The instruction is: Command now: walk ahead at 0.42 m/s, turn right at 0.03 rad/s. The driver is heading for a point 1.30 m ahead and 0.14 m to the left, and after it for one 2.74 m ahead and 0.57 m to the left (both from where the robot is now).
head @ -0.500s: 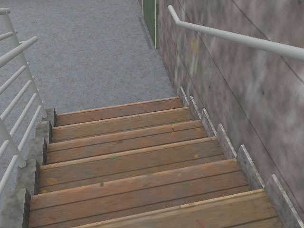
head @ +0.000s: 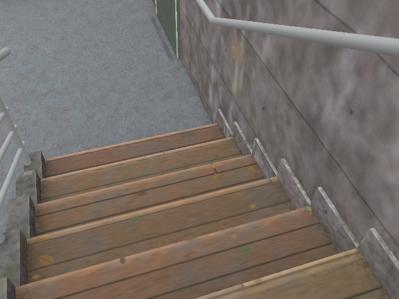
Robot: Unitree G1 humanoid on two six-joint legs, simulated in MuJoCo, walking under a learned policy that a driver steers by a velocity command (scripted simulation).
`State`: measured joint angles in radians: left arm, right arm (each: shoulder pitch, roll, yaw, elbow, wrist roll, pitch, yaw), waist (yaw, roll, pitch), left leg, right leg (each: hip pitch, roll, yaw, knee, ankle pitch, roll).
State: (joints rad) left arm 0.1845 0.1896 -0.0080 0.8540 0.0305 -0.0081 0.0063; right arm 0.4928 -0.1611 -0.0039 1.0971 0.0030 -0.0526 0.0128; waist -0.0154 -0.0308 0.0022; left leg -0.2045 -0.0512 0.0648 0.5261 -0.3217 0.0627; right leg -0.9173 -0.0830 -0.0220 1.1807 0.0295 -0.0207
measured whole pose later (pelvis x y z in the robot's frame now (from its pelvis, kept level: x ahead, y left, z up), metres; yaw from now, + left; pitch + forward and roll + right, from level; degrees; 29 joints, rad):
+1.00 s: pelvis +0.48 +0.04 -0.16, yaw +0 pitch -2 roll +1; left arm 0.17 0.21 0.08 1.00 0.04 0.01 -0.01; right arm 0.47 -0.19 -0.04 1.08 -0.02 -0.06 0.01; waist -0.02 -0.02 0.03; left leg -0.13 -0.08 0.09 0.60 -0.43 0.10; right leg -0.70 -0.07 0.03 1.03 0.03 -0.06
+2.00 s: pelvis +1.06 +0.05 -0.45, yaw +0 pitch +1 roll +0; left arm 0.38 0.20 0.03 1.00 0.08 -0.07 -0.02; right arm 0.26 -0.19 -0.04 1.01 -0.09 -0.08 0.04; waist 0.02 -0.03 0.01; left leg -0.32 -0.03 0.07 0.59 -0.30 0.07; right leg -0.79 -0.03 0.03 1.78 -0.31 -0.11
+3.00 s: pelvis +1.60 +0.10 -0.75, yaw +2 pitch +1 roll -2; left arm 0.56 0.20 0.02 1.02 0.07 -0.09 -0.08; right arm 0.13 -0.24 -0.04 0.87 -0.06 -0.09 0.08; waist 0.06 0.01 -0.01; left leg -0.41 0.03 0.01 0.56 -0.19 0.02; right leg -0.37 -0.05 0.07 1.74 -0.79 0.05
